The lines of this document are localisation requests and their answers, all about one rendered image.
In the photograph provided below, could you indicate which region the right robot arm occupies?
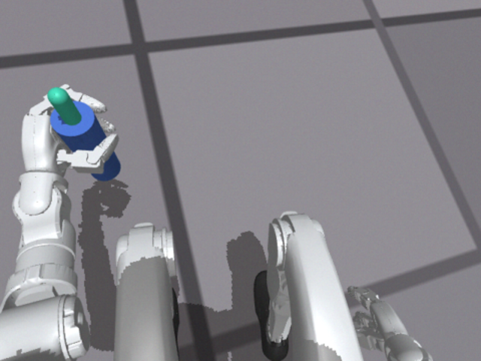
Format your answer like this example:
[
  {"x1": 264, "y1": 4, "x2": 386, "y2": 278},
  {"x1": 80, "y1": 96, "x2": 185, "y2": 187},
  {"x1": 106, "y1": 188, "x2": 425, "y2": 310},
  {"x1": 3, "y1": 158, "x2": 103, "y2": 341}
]
[{"x1": 384, "y1": 334, "x2": 433, "y2": 361}]

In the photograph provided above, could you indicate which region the bottle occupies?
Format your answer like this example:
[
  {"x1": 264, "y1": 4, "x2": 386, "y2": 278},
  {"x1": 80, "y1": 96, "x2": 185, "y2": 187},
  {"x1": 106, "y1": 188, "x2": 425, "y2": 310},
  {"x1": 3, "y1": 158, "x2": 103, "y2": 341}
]
[{"x1": 47, "y1": 87, "x2": 121, "y2": 181}]

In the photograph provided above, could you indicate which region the right robot foot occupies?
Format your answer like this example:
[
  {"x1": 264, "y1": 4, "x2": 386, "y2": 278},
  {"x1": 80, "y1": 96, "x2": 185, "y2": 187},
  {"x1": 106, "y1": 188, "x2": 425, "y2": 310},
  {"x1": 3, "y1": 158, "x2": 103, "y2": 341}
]
[{"x1": 254, "y1": 270, "x2": 289, "y2": 361}]

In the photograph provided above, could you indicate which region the right robot hand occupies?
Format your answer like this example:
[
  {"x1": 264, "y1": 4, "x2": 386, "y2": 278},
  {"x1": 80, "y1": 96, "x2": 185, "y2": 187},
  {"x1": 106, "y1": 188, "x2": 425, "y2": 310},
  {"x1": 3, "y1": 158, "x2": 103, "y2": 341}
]
[{"x1": 347, "y1": 287, "x2": 408, "y2": 353}]

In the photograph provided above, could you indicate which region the left robot arm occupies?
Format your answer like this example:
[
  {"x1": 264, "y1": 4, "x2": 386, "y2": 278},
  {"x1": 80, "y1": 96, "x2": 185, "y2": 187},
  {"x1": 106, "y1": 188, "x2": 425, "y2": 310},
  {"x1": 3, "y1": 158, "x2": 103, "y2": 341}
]
[{"x1": 0, "y1": 171, "x2": 90, "y2": 361}]

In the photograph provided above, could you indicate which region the left robot hand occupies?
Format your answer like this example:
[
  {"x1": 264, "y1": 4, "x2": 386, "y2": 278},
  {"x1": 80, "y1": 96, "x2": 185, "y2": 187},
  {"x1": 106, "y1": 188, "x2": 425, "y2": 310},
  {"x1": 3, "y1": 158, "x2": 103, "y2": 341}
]
[{"x1": 21, "y1": 84, "x2": 119, "y2": 177}]

